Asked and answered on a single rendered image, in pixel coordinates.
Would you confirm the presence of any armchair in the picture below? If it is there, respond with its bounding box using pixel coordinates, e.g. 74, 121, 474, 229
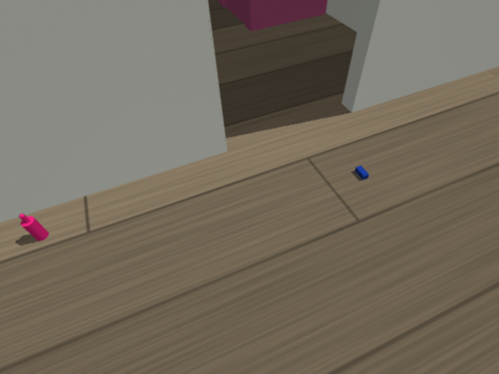
218, 0, 327, 31

